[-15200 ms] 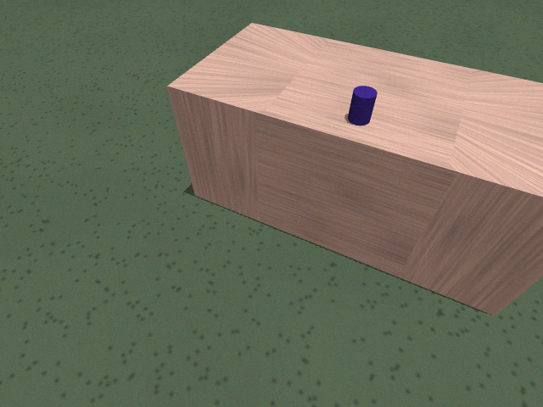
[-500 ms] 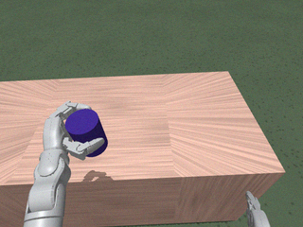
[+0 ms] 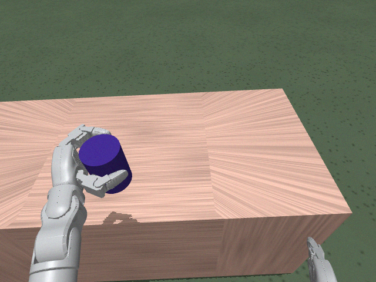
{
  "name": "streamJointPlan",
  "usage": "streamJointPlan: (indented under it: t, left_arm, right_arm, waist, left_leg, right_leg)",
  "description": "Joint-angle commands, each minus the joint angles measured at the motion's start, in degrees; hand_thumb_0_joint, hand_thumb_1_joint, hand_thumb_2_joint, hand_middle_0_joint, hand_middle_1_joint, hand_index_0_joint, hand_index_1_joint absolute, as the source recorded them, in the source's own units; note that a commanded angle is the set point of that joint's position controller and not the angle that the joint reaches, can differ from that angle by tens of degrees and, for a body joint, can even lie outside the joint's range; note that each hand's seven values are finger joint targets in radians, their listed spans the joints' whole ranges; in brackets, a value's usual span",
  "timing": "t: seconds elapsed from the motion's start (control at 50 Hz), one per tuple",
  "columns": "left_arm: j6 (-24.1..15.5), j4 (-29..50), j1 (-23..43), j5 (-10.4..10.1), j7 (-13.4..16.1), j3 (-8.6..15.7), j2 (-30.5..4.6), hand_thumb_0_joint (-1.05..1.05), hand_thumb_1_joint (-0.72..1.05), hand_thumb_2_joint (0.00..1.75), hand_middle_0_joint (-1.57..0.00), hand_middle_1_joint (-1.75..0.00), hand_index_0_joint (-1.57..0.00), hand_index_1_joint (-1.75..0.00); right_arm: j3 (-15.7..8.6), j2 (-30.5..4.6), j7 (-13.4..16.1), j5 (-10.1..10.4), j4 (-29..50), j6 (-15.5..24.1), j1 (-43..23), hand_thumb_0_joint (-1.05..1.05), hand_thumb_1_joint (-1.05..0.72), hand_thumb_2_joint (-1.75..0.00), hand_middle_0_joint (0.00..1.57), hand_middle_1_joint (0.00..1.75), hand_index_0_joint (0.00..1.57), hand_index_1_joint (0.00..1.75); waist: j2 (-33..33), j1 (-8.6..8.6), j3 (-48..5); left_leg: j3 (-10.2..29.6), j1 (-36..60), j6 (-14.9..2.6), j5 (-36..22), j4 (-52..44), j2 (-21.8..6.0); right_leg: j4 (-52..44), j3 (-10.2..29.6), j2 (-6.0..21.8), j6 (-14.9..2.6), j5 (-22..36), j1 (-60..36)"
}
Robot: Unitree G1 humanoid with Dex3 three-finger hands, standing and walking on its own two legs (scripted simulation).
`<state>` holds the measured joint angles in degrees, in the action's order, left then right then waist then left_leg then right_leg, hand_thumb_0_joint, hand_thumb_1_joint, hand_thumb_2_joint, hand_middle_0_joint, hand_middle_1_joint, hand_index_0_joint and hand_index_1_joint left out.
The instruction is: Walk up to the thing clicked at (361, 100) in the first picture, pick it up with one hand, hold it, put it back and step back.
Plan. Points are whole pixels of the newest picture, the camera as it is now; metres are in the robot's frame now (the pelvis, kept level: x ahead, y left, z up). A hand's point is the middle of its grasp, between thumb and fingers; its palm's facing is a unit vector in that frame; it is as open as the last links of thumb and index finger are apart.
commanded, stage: hold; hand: left
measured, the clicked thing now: (107, 165) +0.32 +0.16 +0.13
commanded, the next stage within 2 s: crouch in 1.46 s
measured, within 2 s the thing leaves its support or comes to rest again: neither
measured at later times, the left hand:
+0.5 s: hand (101, 156) +0.33 +0.17 +0.14, palm faces +0.16 -0.99 +0.02, open 10.6 cm
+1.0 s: hand (101, 154) +0.34 +0.17 +0.14, palm faces +0.18 -0.98 +0.01, open 10.6 cm
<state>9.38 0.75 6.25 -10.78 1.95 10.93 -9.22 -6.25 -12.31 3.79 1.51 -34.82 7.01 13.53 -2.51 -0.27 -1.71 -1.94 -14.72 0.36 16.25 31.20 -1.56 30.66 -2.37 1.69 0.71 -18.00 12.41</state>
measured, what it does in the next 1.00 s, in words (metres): stands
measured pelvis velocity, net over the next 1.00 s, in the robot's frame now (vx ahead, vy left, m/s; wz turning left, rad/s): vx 0.00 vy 0.00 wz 0.00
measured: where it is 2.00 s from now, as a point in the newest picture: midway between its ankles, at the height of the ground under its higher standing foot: outside the picture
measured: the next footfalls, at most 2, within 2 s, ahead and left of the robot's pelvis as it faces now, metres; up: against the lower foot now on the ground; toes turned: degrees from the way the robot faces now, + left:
none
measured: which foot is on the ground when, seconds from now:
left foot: down 0.00-1.00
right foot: down 0.00-1.00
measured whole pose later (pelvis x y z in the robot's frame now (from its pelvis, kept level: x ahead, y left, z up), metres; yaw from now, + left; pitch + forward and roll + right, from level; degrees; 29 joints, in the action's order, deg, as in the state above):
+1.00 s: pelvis +0.00 +0.00 +0.00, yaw +0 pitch +0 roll +0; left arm 10.1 -1.7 8.2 -11.1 1.5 11.8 -9.8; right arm -6.3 -12.3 3.4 1.6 -36.2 7.5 13.1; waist -2.6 -0.4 -1.6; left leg -2.0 -13.1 0.4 15.3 28.7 -1.5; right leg 28.2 -2.3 1.7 0.7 -17.0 10.9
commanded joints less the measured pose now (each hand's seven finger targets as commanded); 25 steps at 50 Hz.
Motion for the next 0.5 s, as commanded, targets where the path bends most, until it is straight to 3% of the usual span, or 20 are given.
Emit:
streamJointPlan:
  t: [0.0, 0.04, 0.06, 0.08, 0.1, 0.12, 0.14, 0.2, 0.22, 0.24, 0.26, 0.3, 0.34, 0.38, 0.4, 0.42, 0.44, 0.46, 0.48]
  left_arm:
    - [-3.8, 12.4, 18.1, -0.4, -0.6, 3.7, -9.0, 0.00, 0.07, 1.27, -1.33, -1.48, -1.36, -1.48]
    - [-3.4, 10.7, 16.7, -0.7, -0.9, 2.4, -7.1, 0.00, 0.07, 1.27, -1.35, -1.49, -1.38, -1.49]
    - [-3.4, 10.6, 16.6, -0.7, -1.2, 1.3, -6.1, 0.00, 0.08, 1.28, -1.35, -1.49, -1.38, -1.49]
    - [-3.4, 9.4, 16.1, -0.8, -1.2, 4.2, -8.9, 0.00, 0.07, 1.28, -1.35, -1.48, -1.37, -1.48]
    - [-3.8, 11.1, 16.5, -0.7, -1.5, 2.7, -8.0, 0.00, 0.09, 1.28, -1.34, -1.48, -1.37, -1.48]
    - [-3.9, 12.0, 18.9, -0.6, -1.5, 2.5, -8.4, 0.00, 0.08, 1.28, -1.35, -1.48, -1.37, -1.48]
    - [-4.1, 13.2, 19.9, -0.6, -1.2, 3.4, -9.2, 0.00, 0.08, 1.27, -1.35, -1.48, -1.37, -1.48]
    - [-4.4, 13.4, 21.2, -0.1, -0.5, 4.0, -10.2, 0.00, 0.08, 1.28, -1.34, -1.48, -1.36, -1.48]
    - [-4.7, 14.2, 21.5, 0.0, -0.5, 2.7, -9.1, 0.00, 0.08, 1.28, -1.33, -1.48, -1.36, -1.48]
    - [-4.8, 14.0, 22.7, -0.4, -0.4, 4.0, -9.9, 0.00, 0.08, 1.28, -1.34, -1.49, -1.37, -1.49]
    - [-4.7, 13.7, 22.1, -0.3, -0.2, 4.2, -10.2, 0.00, 0.09, 1.28, -1.33, -1.48, -1.36, -1.48]
    - [-4.4, 10.9, 21.4, 0.0, -0.4, 2.8, -8.7, 0.00, 0.08, 1.29, -1.34, -1.49, -1.37, -1.49]
    - [-4.4, 10.1, 19.7, -0.4, -0.5, 4.3, -9.7, 0.00, 0.10, 1.29, -1.35, -1.49, -1.38, -1.50]
    - [-3.7, 11.1, 18.9, -0.6, -1.0, 3.0, -8.5, 0.00, 0.08, 1.30, -1.35, -1.49, -1.37, -1.49]
    - [-3.2, 9.2, 17.3, -0.7, -0.9, 2.8, -7.9, 0.00, 0.07, 1.29, -1.35, -1.49, -1.38, -1.50]
    - [-3.2, 9.4, 17.6, -0.8, -1.3, 1.4, -6.3, 0.00, 0.07, 1.28, -1.34, -1.49, -1.37, -1.49]
    - [-3.2, 9.1, 17.3, -0.9, -1.3, 4.2, -8.9, 0.00, 0.06, 1.28, -1.34, -1.48, -1.36, -1.48]
    - [-3.2, 10.4, 17.2, -0.6, -1.1, 3.9, -9.5, 0.00, 0.09, 1.28, -1.33, -1.48, -1.36, -1.48]
    - [-3.5, 11.5, 18.1, -0.5, -1.1, 2.9, -8.3, 0.00, 0.08, 1.28, -1.34, -1.48, -1.36, -1.48]
  right_arm:
    - [-2.2, -6.5, 0.7, 0.4, 7.0, 3.0, -3.9, 0.00, 0.52, -0.06, 0.05, 0.05, 0.05, 0.05]
    - [-3.0, -8.0, 0.6, 0.4, 9.7, 3.7, -5.7, 0.00, 0.52, -0.06, 0.05, 0.05, 0.05, 0.05]
    - [-1.4, -5.8, 0.3, 0.6, 8.3, 3.5, -6.4, 0.00, 0.52, -0.06, 0.05, 0.05, 0.05, 0.05]
    - [-3.0, -8.1, 0.5, 0.5, 8.7, 3.4, -4.1, 0.00, 0.51, -0.06, 0.05, 0.05, 0.05, 0.05]
    - [-1.9, -6.4, 0.3, 0.4, 6.7, 3.2, -4.5, 0.00, 0.52, -0.06, 0.05, 0.05, 0.05, 0.05]
    - [-2.6, -7.5, 0.3, 0.4, 8.1, 3.4, -4.3, 0.00, 0.52, -0.06, 0.05, 0.05, 0.05, 0.05]
    - [-2.4, -7.4, 0.2, 0.3, 8.4, 3.6, -6.2, 0.00, 0.52, -0.06, 0.05, 0.05, 0.05, 0.05]
    - [-2.9, -8.2, 0.5, 0.4, 8.6, 3.4, -6.8, 0.00, 0.52, -0.06, 0.05, 0.05, 0.05, 0.05]
    - [-1.8, -6.4, 0.4, 0.4, 8.4, 3.4, -7.3, 0.00, 0.52, -0.06, 0.05, 0.05, 0.05, 0.05]
    - [-3.3, -8.6, 0.8, 0.3, 9.2, 3.7, -6.8, 0.00, 0.52, -0.06, 0.05, 0.05, 0.05, 0.05]
    - [-3.2, -8.6, 0.9, 0.3, 9.4, 3.7, -7.8, 0.00, 0.52, -0.06, 0.05, 0.05, 0.05, 0.05]
    - [-2.5, -7.3, 0.7, 0.3, 7.1, 3.6, -7.3, 0.00, 0.51, -0.06, 0.05, 0.05, 0.05, 0.05]
    - [-2.9, -7.9, 0.7, 0.3, 8.0, 3.7, -7.5, 0.00, 0.51, -0.06, 0.05, 0.05, 0.05, 0.05]
    - [-1.6, -6.3, 0.4, 0.4, 8.2, 3.6, -6.1, 0.00, 0.52, -0.06, 0.05, 0.05, 0.05, 0.05]
    - [-3.3, -8.2, 0.5, 0.4, 7.5, 3.7, -5.4, 0.00, 0.52, -0.06, 0.05, 0.05, 0.05, 0.05]
    - [-1.8, -6.1, 0.1, 0.5, 6.1, 3.5, -5.0, 0.00, 0.52, -0.06, 0.05, 0.05, 0.05, 0.05]
    - [-2.7, -8.2, 0.1, 0.3, 7.9, 3.7, -5.2, 0.00, 0.52, -0.06, 0.05, 0.05, 0.05, 0.05]
    - [-3.0, -8.1, 0.0, 0.4, 8.2, 3.7, -6.1, 0.00, 0.52, -0.06, 0.05, 0.05, 0.05, 0.05]
    - [-2.9, -8.4, 0.0, 0.4, 9.5, 3.8, -7.4, 0.00, 0.52, -0.06, 0.05, 0.05, 0.05, 0.05]
  waist:
    - [2.6, -0.31, -10.2]
    - [5.3, -0.75, -11.5]
    - [3.4, 0.26, -9.6]
    - [4.6, -0.48, -10.5]
    - [3.0, 0.21, -10.5]
    - [2.8, -0.82, -11.8]
    - [2.6, 0.25, -12.4]
    - [2.4, -0.13, -11.9]
    - [2.8, -0.02, -11.9]
    - [2.9, -0.82, -12.9]
    - [2.1, -0.35, -13.3]
    - [2.4, -0.30, -8.8]
    - [3.6, 0.18, -10.5]
    - [2.3, 0.23, -11.0]
    - [3.1, -0.36, -10.5]
    - [2.9, -0.17, -8.0]
    - [3.9, -0.16, -9.4]
    - [3.2, 0.37, -10.4]
    - [3.4, -0.16, -10.0]
  left_leg:
    - [0.4, 6.8, -1.27, -11.9, -4.0, 1.3]
    - [0.5, 7.4, -1.38, -14.6, -3.8, 1.1]
    - [0.4, 6.4, -1.28, -14.6, -3.7, 1.4]
    - [0.4, 7.1, -1.39, -15.0, -3.7, 1.3]
    - [0.5, 7.0, -1.27, -15.6, -3.6, 1.4]
    - [0.4, 7.6, -1.27, -15.6, -3.7, 1.3]
    - [0.5, 7.6, -1.23, -15.9, -3.7, 1.3]
    - [0.5, 7.5, -1.23, -15.1, -4.1, 1.4]
    - [0.6, 7.7, -1.26, -14.8, -4.0, 1.4]
    - [0.6, 8.7, -1.27, -14.6, -4.0, 1.2]
    - [0.7, 8.8, -1.14, -15.1, -4.2, 1.2]
    - [0.9, 6.8, -0.98, -12.0, -5.2, 0.9]
    - [0.7, 7.0, -1.14, -11.4, -5.2, 1.1]
    - [0.5, 7.3, -1.12, -12.9, -5.1, 1.1]
    - [0.6, 7.6, -1.03, -13.9, -5.2, 0.9]
    - [0.6, 6.4, -1.01, -13.4, -5.2, 1.1]
    - [0.6, 6.9, -1.14, -12.9, -5.1, 1.0]
    - [0.6, 6.8, -1.10, -13.1, -5.3, 1.2]
    - [0.5, 7.2, -1.11, -12.0, -5.4, 1.1]
  right_leg:
    - [-5.6, -0.3, -1.1, -0.46, 13.9, 0.5]
    - [-5.0, -0.5, -1.2, -0.32, 16.6, -0.7]
    - [-5.2, -0.5, -1.0, -0.40, 16.5, -0.1]
    - [-5.2, -0.4, -1.1, -0.30, 16.8, -0.2]
    - [-5.1, -0.5, -1.0, -0.38, 17.4, -0.4]
    - [-5.0, -0.3, -1.1, -0.43, 17.6, -0.5]
    - [-5.0, -0.3, -1.0, -0.43, 17.7, -1.5]
    - [-5.5, -0.1, -1.0, -0.44, 16.9, -1.1]
    - [-5.5, -0.3, -1.0, -0.35, 16.6, -1.4]
    - [-5.6, -0.2, -1.1, -0.34, 16.4, -1.4]
    - [-5.5, -0.3, -1.2, -0.45, 16.7, -1.8]
    - [-6.0, -0.7, -1.6, -0.71, 13.4, 0.0]
    - [-6.3, -0.7, -1.4, -0.69, 12.9, -1.0]
    - [-6.2, -0.7, -1.4, -0.76, 14.3, -1.6]
    - [-5.8, -0.8, -1.7, -0.82, 15.2, -1.0]
    - [-6.2, -0.9, -1.7, -0.81, 14.6, 0.2]
    - [-6.2, -0.8, -1.7, -0.67, 14.3, -0.7]
    - [-6.3, -0.7, -1.5, -0.81, 14.6, -1.3]
    - [-6.5, -0.6, -1.6, -0.75, 13.6, -0.6]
